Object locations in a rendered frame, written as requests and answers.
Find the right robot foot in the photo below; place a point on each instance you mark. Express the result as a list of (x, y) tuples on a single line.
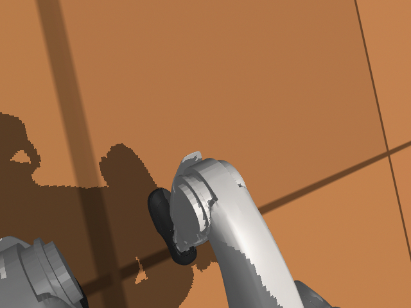
[(159, 209)]

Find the left robot foot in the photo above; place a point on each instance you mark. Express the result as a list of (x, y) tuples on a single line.
[(83, 301)]

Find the right robot hand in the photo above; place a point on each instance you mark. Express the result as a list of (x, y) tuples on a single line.
[(310, 299)]

